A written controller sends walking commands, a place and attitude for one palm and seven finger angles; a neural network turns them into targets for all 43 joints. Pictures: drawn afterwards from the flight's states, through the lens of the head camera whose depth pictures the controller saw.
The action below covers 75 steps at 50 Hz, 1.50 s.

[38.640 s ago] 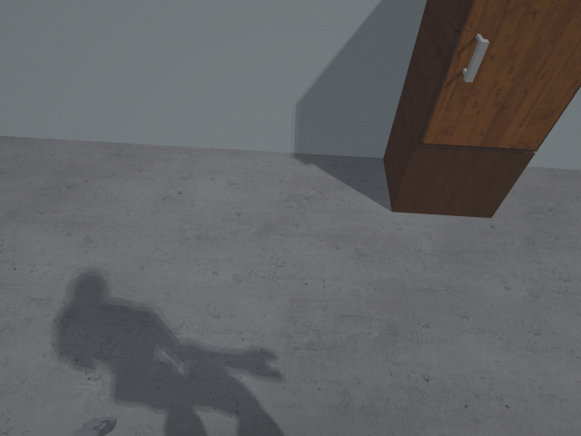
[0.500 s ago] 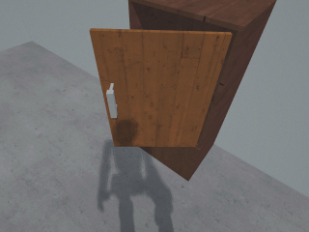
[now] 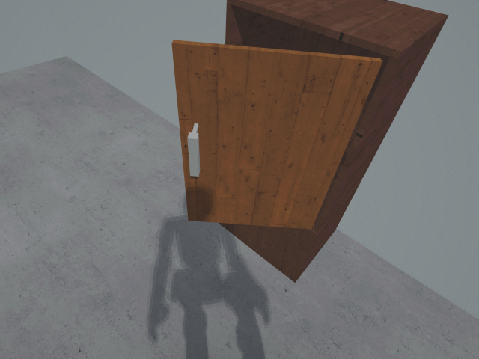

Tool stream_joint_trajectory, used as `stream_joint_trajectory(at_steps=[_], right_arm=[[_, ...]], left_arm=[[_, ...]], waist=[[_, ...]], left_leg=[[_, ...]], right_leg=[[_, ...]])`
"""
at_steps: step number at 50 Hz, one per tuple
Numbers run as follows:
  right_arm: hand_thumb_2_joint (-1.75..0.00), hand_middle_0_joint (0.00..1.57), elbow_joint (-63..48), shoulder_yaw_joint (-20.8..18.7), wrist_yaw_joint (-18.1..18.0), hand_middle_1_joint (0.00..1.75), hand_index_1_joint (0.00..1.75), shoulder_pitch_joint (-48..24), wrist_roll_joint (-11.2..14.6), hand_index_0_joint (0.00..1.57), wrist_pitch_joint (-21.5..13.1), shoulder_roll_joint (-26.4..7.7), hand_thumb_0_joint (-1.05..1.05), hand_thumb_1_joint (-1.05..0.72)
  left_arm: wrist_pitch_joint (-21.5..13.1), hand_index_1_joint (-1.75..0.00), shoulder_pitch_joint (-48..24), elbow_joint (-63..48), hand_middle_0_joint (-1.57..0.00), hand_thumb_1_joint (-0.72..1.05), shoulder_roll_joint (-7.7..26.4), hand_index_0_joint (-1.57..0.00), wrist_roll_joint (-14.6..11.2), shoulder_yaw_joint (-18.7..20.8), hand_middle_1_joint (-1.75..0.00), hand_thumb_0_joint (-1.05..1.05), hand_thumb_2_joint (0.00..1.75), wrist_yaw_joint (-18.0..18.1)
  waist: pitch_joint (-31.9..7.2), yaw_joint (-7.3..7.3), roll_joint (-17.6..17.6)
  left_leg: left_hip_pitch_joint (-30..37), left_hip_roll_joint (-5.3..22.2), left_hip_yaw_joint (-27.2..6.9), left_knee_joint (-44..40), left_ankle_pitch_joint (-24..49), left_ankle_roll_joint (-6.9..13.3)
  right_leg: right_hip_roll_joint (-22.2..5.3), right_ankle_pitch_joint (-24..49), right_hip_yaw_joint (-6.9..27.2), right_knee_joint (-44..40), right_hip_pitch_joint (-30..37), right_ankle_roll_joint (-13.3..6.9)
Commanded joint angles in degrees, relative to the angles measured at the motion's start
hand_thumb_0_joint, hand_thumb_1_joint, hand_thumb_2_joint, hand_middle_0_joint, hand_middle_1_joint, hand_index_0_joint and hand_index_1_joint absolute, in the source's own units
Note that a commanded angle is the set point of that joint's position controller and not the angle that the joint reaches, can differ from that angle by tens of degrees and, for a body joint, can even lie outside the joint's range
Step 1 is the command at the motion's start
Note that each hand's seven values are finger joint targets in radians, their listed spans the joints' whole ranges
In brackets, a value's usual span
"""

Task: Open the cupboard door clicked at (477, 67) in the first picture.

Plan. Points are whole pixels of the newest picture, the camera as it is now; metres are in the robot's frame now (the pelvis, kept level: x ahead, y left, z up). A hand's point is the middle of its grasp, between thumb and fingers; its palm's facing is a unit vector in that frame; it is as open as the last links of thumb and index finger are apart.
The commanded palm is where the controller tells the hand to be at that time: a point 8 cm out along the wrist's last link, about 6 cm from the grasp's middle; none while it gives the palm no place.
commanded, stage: come to a stop and stand still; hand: left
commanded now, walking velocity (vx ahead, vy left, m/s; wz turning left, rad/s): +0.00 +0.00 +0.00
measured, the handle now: (195, 149) +0.59 +0.16 +0.00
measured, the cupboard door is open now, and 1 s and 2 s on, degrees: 39 39 39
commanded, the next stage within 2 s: look again from close up in 1.84 s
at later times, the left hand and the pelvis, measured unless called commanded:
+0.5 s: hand out of the picture -0.08 +0.15 -0.19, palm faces +0.08 -0.99 -0.11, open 7.4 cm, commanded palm none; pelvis -0.04 +0.01 -0.01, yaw +1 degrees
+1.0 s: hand out of the picture -0.20 +0.24 -0.18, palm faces +0.04 -0.99 -0.14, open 7.4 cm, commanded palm none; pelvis -0.15 +0.07 +0.00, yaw -3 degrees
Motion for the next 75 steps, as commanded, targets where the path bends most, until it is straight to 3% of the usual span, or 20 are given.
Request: stream_joint_trajectory(at_steps=[1,18,25,27,29,31,33,36,37,38,40,45,49,51,52,56,62,68,72,75], right_arm=[[-0.9,0.2,-2.1,-1.3,-0.1,0.3,0.3,1.7,0.1,0.2,-1.0,-6.5,0.0,-0.9],[-0.9,0.2,-0.5,-1.8,-0.3,0.3,0.3,2.4,0.1,0.2,0.1,-4.3,0.0,-0.9],[-0.9,0.2,1.7,-2.9,-0.4,0.3,0.3,13.5,-0.4,0.2,1.9,-1.6,0.0,-0.9],[-0.9,0.2,1.9,-2.9,-0.4,0.3,0.3,18.0,-0.4,0.2,1.2,-1.7,0.0,-0.9],[-0.9,0.2,-1.5,-3.3,-1.3,0.3,0.3,10.4,-1.0,0.2,0.3,-7.2,0.0,-0.9],[-0.9,0.2,-6.6,-2.7,-1.1,0.3,0.3,-6.6,-0.8,0.2,0.7,-8.0,0.0,-0.9],[-0.9,0.2,-7.5,-3.0,-1.2,0.3,0.3,-11.3,-1.1,0.2,-0.2,-9.0,0.0,-0.9],[-0.9,0.2,-6.4,-4.3,-1.8,0.3,0.3,-11.0,-2.3,0.2,1.6,-8.6,0.0,-0.9],[-0.9,0.2,-6.0,-4.3,-2.0,0.3,0.3,-10.7,-0.9,0.2,3.0,-6.4,0.0,-0.9],[-0.9,0.2,-4.5,-4.0,-2.9,0.3,0.3,-2.5,0.4,0.2,4.4,0.8,0.0,-0.9],[-0.9,0.2,-8.3,-4.1,-0.5,0.3,0.3,11.9,-0.4,0.2,4.4,-2.4,0.0,-0.9],[-0.9,0.2,-9.0,-2.7,1.3,0.3,0.3,-1.4,-0.6,0.2,-0.3,-2.5,0.0,-0.9],[-0.9,0.2,-6.0,-1.7,0.3,0.3,0.3,5.4,-0.5,0.2,-1.9,-2.2,0.0,-0.9],[-0.9,0.2,-3.4,-3.4,-1.1,0.3,0.3,13.3,-1.1,0.2,-2.3,-10.8,0.0,-0.9],[-0.9,0.2,-3.5,-3.9,-1.4,0.3,0.3,14.3,-0.9,0.2,-2.0,-13.7,0.0,-0.9],[-0.9,0.2,-3.5,-1.9,-1.8,0.3,0.3,4.4,-0.7,0.2,-3.2,-8.3,0.0,-0.9],[-0.9,0.2,-0.9,-2.1,-2.0,0.3,0.3,8.9,-0.6,0.2,-4.0,-6.4,0.0,-0.9],[-0.9,0.2,-0.4,-2.2,-1.0,0.3,0.3,10.7,-1.4,0.2,-3.1,-6.2,0.0,-0.9],[-0.9,0.2,0.0,-2.0,-0.8,0.3,0.3,9.8,-1.2,0.2,-1.7,-5.4,0.0,-0.9],[-0.9,0.2,-1.9,-0.8,-0.6,0.3,0.3,10.6,0.0,0.2,-1.6,0.0,0.0,-0.9]], left_arm=[[-0.9,-0.3,5.0,-0.9,-0.2,0.9,3.7,-0.2,-0.1,0.5,-0.3,0.0,0.9,0.2],[-0.3,-0.3,5.0,-0.6,-0.2,0.9,3.6,-0.2,-0.2,1.4,-0.3,0.0,0.9,0.0],[1.4,-0.3,-9.6,-5.3,-0.2,0.9,7.0,-0.2,-0.2,3.8,-0.3,0.0,0.9,0.9],[1.6,-0.3,-13.3,-6.9,-0.2,0.9,6.1,-0.2,-0.3,4.0,-0.3,0.0,0.9,1.0],[3.1,-0.3,-5.2,-6.3,-0.2,0.9,2.2,-0.2,-1.3,4.1,-0.3,0.0,0.9,1.0],[4.5,-0.3,8.8,-3.4,-0.2,0.9,2.9,-0.2,0.0,5.5,-0.3,0.0,0.9,0.1],[5.1,-0.3,16.8,-1.2,-0.2,0.9,2.7,-0.2,0.2,5.9,-0.3,0.0,0.9,-0.7],[5.5,-0.3,28.1,0.8,-0.2,0.9,3.4,-0.2,-1.0,5.7,-0.3,0.0,0.9,-0.8],[5.6,-0.3,31.5,1.6,-0.2,0.9,3.7,-0.2,-1.0,5.6,-0.3,0.0,0.9,-0.6],[4.7,-0.3,18.3,-1.6,-0.2,0.9,3.5,-0.2,-0.6,2.4,-0.3,0.0,0.9,0.5],[1.6,-0.3,-18.8,-16.6,-0.2,0.9,11.5,-0.2,0.2,3.4,-0.3,0.0,0.9,1.6],[-2.2,-0.3,-0.6,-6.4,-0.2,0.9,8.1,-0.2,0.3,3.0,-0.3,0.0,0.9,0.4],[-0.3,-0.3,2.1,-4.3,-0.2,0.9,9.0,-0.2,-0.1,3.9,-0.3,0.0,0.9,-1.2],[-0.2,-0.3,2.5,-6.6,-0.2,0.9,3.5,-0.2,-0.2,3.2,-0.3,0.0,0.9,-2.4],[0.0,-0.3,-3.3,-9.6,-0.2,0.9,5.3,-0.2,0.3,3.6,-0.3,0.0,0.9,-2.8],[0.8,-0.3,-3.7,-7.5,-0.2,0.9,4.8,-0.2,0.4,4.3,-0.3,0.0,0.9,-3.9],[1.4,-0.3,-6.4,-7.2,-0.2,0.9,4.1,-0.2,0.2,4.3,-0.3,0.0,0.9,-4.2],[0.3,-0.3,-14.3,-9.7,-0.2,0.9,2.4,-0.2,-0.4,2.9,-0.3,0.0,0.9,-3.5],[-0.9,-0.3,-6.7,-6.5,-0.2,0.9,3.1,-0.2,-0.7,3.2,-0.3,0.0,0.9,-2.3],[-1.7,-0.3,0.6,-4.1,-0.2,0.9,12.0,-0.2,-0.8,3.9,-0.3,0.0,0.9,-0.9]], waist=[[5.4,-0.14,3.4],[4.8,-0.54,-2.1],[3.6,-7.38,-8.2],[5.2,-8.87,-0.2],[7.7,-3.21,24.1],[4.8,6.49,14.1],[0.7,9.14,12.9],[6.2,9.19,12.9],[11.3,10.88,1.4],[13.2,3.58,-24.4],[3.8,-15.1,-5.6],[8.4,-0.85,-2.4],[4.9,-1.04,-6.0],[2.5,-4.04,15.0],[5.1,-5.71,12.0],[9.9,0.24,6.9],[6.3,-0.98,8.3],[5.7,-3.74,10.5],[1.0,-0.1,4.8],[-2.3,1.85,-11.1]], left_leg=[[-3.6,7.8,-12.3,-13.4,-23.9,-1.5],[0.0,4.5,-8.3,-6.8,-20.6,-2.7],[15.7,0.5,-2.8,19.2,-12.0,-4.3],[15.0,4.4,-8.9,10.6,-18.2,-3.0],[-17.5,17.8,-34.2,-25.1,-50.5,-2.7],[-30.3,15.1,-25.9,-29.7,-43.4,-5.7],[-27.1,10.0,-13.2,-28.0,-33.5,-8.4],[-19.9,7.5,-7.9,-27.5,-23.0,-13.1],[-22.7,0.9,-2.3,-8.6,-22.9,-15.9],[-18.5,-6.8,0.2,35.2,-22.4,-12.0],[-3.9,-1.4,-7.8,68.5,-15.2,-6.3],[-11.3,3.0,-1.0,20.7,-12.3,-4.0],[13.1,0.4,3.2,-5.7,-11.6,-2.2],[24.9,21.2,-24.7,-15.2,-26.7,3.6],[16.5,27.8,-33.7,-19.9,-34.3,7.2],[0.6,19.2,-20.5,-21.8,-26.8,3.3],[3.9,16.4,-13.8,-18.7,-19.7,3.6],[1.0,14.8,-11.6,-17.9,-16.6,4.8],[-3.4,11.9,-9.1,-7.5,-16.0,1.9],[-13.5,2.8,-1.3,17.5,-26.1,-3.6]], right_leg=[[-2.2,-9.3,3.7,-4.6,-2.4,-2.4],[-3.3,-17.7,6.4,-8.4,-8.1,-3.1],[-9.2,-27.2,8.4,-13.3,-31.0,-5.1],[-5.7,-25.2,5.8,-0.8,-34.4,-3.5],[6.7,-15.1,1.5,33.9,-14.1,-0.5],[7.1,-8.6,-1.0,53.8,-1.2,-1.5],[8.1,-8.2,-5.7,51.0,4.2,-1.4],[8.2,-26.1,-10.7,10.0,16.2,-5.1],[3.7,-25.6,-5.5,-13.3,18.5,-9.0],[-10.9,-19.4,13.6,-24.3,1.0,-14.1],[-20.7,-13.1,18.7,-20.5,-24.2,-15.1],[-11.5,-16.8,14.3,-16.9,-0.9,-12.4],[-4.9,-25.3,7.8,-6.7,-8.7,-7.8],[1.6,-18.4,-1.1,20.4,-26.5,-2.9],[0.0,-15.8,1.6,28.8,-29.4,-3.0],[-1.4,0.9,3.9,41.8,-26.4,-1.8],[-2.0,6.3,2.5,44.2,-30.0,-0.4],[-2.7,-1.7,-3.2,19.3,-16.5,0.0],[0.2,-1.3,-3.9,-0.8,5.9,0.4],[-21.9,3.8,20.2,-11.9,13.9,-8.5]])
